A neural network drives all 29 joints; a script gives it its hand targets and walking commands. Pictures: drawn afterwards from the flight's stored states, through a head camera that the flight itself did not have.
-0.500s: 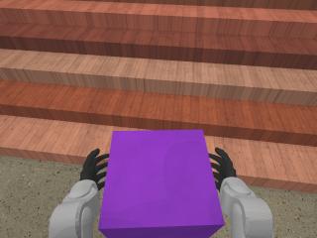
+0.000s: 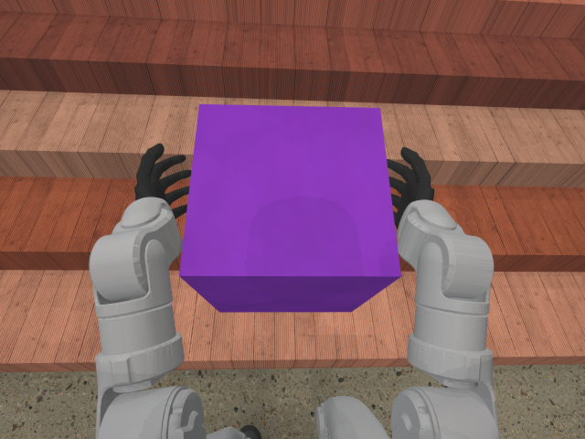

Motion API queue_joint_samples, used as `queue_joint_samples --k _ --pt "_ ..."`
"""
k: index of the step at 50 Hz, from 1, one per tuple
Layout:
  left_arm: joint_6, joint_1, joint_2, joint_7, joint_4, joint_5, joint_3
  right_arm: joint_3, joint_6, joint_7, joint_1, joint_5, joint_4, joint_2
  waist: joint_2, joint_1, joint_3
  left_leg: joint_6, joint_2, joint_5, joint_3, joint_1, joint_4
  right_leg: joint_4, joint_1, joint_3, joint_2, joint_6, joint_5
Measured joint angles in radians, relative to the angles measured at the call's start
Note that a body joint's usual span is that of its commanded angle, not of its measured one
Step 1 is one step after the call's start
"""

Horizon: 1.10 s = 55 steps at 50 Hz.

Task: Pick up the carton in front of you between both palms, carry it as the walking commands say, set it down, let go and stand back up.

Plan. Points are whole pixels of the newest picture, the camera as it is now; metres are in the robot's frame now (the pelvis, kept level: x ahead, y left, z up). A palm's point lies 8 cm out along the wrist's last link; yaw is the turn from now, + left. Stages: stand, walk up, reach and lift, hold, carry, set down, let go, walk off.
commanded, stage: carry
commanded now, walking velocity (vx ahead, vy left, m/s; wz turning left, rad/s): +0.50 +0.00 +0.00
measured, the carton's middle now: (287, 225) +0.37 -0.02 +0.05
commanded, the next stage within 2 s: none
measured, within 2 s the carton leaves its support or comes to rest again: neither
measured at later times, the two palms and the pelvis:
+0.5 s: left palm (216, 53) +0.73 +0.09 +0.08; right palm (374, 42) +0.76 -0.22 +0.09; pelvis +0.39 -0.09 +0.01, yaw +2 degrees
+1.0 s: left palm out of the picture +1.12 -0.03 +0.40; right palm out of the picture +1.08 -0.34 +0.40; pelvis +0.76 -0.14 +0.24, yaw +3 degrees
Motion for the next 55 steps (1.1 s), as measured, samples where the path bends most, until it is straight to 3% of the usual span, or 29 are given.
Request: queue_joint_samples --k 7,11,14,16,17,18,19,20,21,22,23,25,27,28,30,32,36,37,40,41,42,43,45,47,51,53,55 --pt "-0.015 -0.098 0.002 -0.009 0.038 0.012 0.053 -0.047 -0.023 0.005 -0.116 -0.019 0.059 0.006 0.016 0.004 -0.014 -0.023 -0.003 -0.09 -0.03 0.138 -0.075 -0.162 -0.191 -0.044 -0.015 0.006 0.056" --pt "0.006 -0.068 -0.003 -0.018 0.009 0.009 0.064 -0.038 -0.006 0.009 -0.101 -0.034 0.047 0.023 0.031 -0.009 -0.059 -0.046 -0.001 -0.193 -0.056 0.226 -0.065 0.034 -0.264 -0.073 -0.017 -0.017 0.024" --pt "0.027 -0.025 -0.002 -0.023 -0.026 0.019 0.086 -0.013 0.008 0.004 -0.075 -0.042 0.04 0.049 0.03 -0.052 -0.113 -0.068 -0.005 -0.266 -0.1 0.285 -0.069 0.425 -0.364 -0.042 0.004 -0.025 -0.225" --pt "0.031 0.002 0.0 -0.023 -0.051 0.025 0.097 0.008 0.009 -0.011 -0.062 -0.042 0.034 0.061 0.027 -0.09 -0.132 -0.093 -0.002 -0.31 -0.143 0.329 -0.08 0.718 -0.499 -0.001 0.042 -0.044 -0.561" --pt "0.028 0.011 -0.004 -0.022 -0.059 0.028 0.097 0.014 0.01 -0.015 -0.054 -0.033 0.021 0.058 0.032 -0.106 -0.122 -0.112 0.008 -0.323 -0.172 0.368 -0.105 0.767 -0.574 0.007 0.05 -0.056 -0.625" --pt "0.02 0.014 -0.016 -0.02 -0.059 0.031 0.087 0.018 0.013 -0.025 -0.044 -0.021 0.002 0.05 0.039 -0.113 -0.098 -0.117 0.027 -0.268 -0.197 0.413 -0.137 0.695 -0.634 0.002 0.045 -0.068 -0.614" --pt "0.007 0.011 -0.032 -0.019 -0.052 0.038 0.076 0.012 0.015 -0.029 -0.028 -0.006 -0.02 0.035 0.043 -0.099 -0.067 -0.11 0.053 -0.179 -0.197 0.46 -0.156 0.513 -0.65 -0.018 0.043 -0.071 -0.495" --pt "-0.005 0.012 -0.046 -0.017 -0.038 0.046 0.059 0.003 0.014 -0.03 0.0 0.01 -0.041 0.024 0.031 -0.065 -0.039 -0.101 0.07 -0.176 -0.184 0.489 -0.125 0.301 -0.612 -0.04 0.053 -0.064 -0.323" --pt "-0.016 0.012 -0.066 -0.017 -0.02 0.052 0.036 -0.014 0.014 -0.026 0.034 0.025 -0.069 0.011 0.021 -0.013 -0.013 -0.094 0.088 -0.174 -0.178 0.468 0.007 0.132 -0.53 -0.064 0.069 -0.071 -0.188" --pt "-0.024 0.006 -0.084 -0.02 -0.013 0.052 0.019 -0.034 0.01 -0.011 0.047 0.034 -0.087 -0.002 0.017 0.035 0.023 -0.105 0.072 -0.21 -0.236 0.382 0.276 0.138 -0.487 -0.085 0.078 -0.098 -0.159" --pt "-0.034 0.013 -0.09 -0.022 -0.018 0.042 -0.001 -0.051 -0.004 0.004 0.047 0.036 -0.087 -0.01 0.016 0.067 0.048 -0.111 0.014 -0.219 -0.323 0.269 0.567 0.137 -0.429 -0.075 0.091 -0.139 -0.148" --pt "-0.042 0.044 -0.085 -0.029 -0.058 0.014 -0.032 -0.072 -0.04 0.017 0.026 0.019 -0.066 -0.006 0.029 0.134 0.112 -0.108 -0.085 -0.173 -0.391 0.097 0.969 0.054 -0.316 -0.066 0.128 -0.082 -0.146" --pt "-0.054 0.077 -0.072 -0.025 -0.095 -0.009 -0.049 -0.08 -0.065 0.018 0.035 0.006 -0.073 0.016 0.046 0.175 0.152 -0.091 -0.126 -0.152 -0.387 -0.07 1.176 -0.083 -0.199 -0.079 0.155 -0.059 -0.148" --pt "-0.059 0.085 -0.067 -0.022 -0.102 -0.02 -0.052 -0.082 -0.075 0.018 0.047 -0.008 -0.084 0.031 0.045 0.195 0.162 -0.08 -0.135 -0.164 -0.365 -0.153 1.236 -0.164 -0.138 -0.081 0.164 -0.041 -0.123" --pt "-0.069 0.088 -0.06 -0.022 -0.095 -0.036 -0.057 -0.088 -0.092 0.019 0.077 -0.041 -0.109 0.059 0.031 0.233 0.17 -0.056 -0.131 -0.212 -0.3 -0.303 1.286 -0.338 -0.003 -0.079 0.179 -0.071 -0.095" --pt "-0.076 0.08 -0.051 -0.03 -0.076 -0.048 -0.064 -0.098 -0.107 0.023 0.097 -0.074 -0.121 0.08 0.004 0.265 0.163 -0.04 -0.109 -0.246 -0.211 -0.421 1.236 -0.517 0.142 -0.051 0.178 -0.103 0.016" --pt "-0.089 0.034 -0.031 -0.037 0.005 -0.047 -0.063 -0.1 -0.127 0.029 0.091 -0.127 -0.082 0.079 -0.02 0.299 0.085 -0.007 -0.055 -0.317 -0.086 -0.601 1.085 -0.775 0.368 0.057 0.183 -0.102 0.047" --pt "-0.092 0.017 -0.024 -0.027 0.029 -0.046 -0.071 -0.091 -0.125 0.027 0.082 -0.141 -0.063 0.077 -0.027 0.294 0.064 0.003 -0.054 -0.317 -0.063 -0.617 0.993 -0.824 0.418 0.081 0.171 -0.101 0.169" --pt "-0.081 0.007 -0.01 -0.031 0.077 -0.048 -0.042 -0.077 -0.11 0.022 0.052 -0.18 0.002 0.076 -0.005 0.221 -0.006 0.031 -0.064 -0.111 -0.016 -0.494 0.559 -0.788 0.48 0.067 0.164 -0.089 0.265" --pt "-0.065 0.008 0.002 -0.036 0.073 -0.054 -0.023 -0.067 -0.098 0.022 0.029 -0.184 0.026 0.082 -0.015 0.18 -0.013 0.05 -0.073 -0.084 0.007 -0.416 0.476 -0.62 0.425 0.058 0.142 -0.057 0.315" --pt "-0.057 0.0 0.012 -0.045 0.073 -0.058 -0.003 -0.055 -0.084 0.021 -0.003 -0.181 0.047 0.077 -0.017 0.134 -0.016 0.07 -0.075 -0.078 0.037 -0.367 0.449 -0.309 0.314 0.082 0.14 0.005 0.25" --pt "-0.052 -0.006 0.02 -0.054 0.074 -0.059 0.013 -0.038 -0.068 0.02 -0.029 -0.164 0.065 0.064 -0.004 0.085 -0.022 0.076 -0.079 -0.089 0.047 -0.317 0.417 0.022 0.196 0.107 0.154 0.038 0.169" --pt "-0.04 -0.014 0.009 -0.066 0.071 -0.032 0.034 0.001 -0.029 0.016 -0.043 -0.109 0.065 0.029 0.029 -0.007 -0.039 0.052 -0.094 -0.104 0.036 -0.209 0.323 0.489 0.006 0.132 0.166 0.039 0.092" --pt "-0.021 -0.024 -0.018 -0.056 0.066 0.028 0.065 0.026 0.012 -0.004 -0.041 -0.051 0.041 -0.002 0.054 -0.068 -0.052 0.017 -0.084 -0.09 0.015 -0.093 0.21 0.655 -0.142 0.129 0.14 0.015 0.065" --pt "0.031 -0.066 -0.034 -0.026 0.063 0.107 0.107 0.025 0.07 -0.058 -0.105 0.013 0.061 -0.032 0.051 -0.129 -0.084 -0.021 -0.027 -0.09 -0.032 0.088 0.044 0.644 -0.369 0.063 0.047 -0.022 -0.039" --pt "0.061 -0.095 -0.02 -0.016 0.065 0.112 0.117 0.011 0.088 -0.067 -0.166 0.024 0.1 -0.037 0.035 -0.139 -0.108 -0.039 0.004 -0.099 -0.051 0.15 -0.012 0.697 -0.488 0.04 0.007 -0.039 -0.108" --pt "0.09 -0.129 -0.01 -0.006 0.072 0.113 0.118 -0.011 0.102 -0.067 -0.218 0.033 0.135 -0.046 0.021 -0.129 -0.122 -0.061 0.034 -0.108 -0.072 0.217 -0.074 0.664 -0.576 0.023 -0.035 -0.048 -0.138"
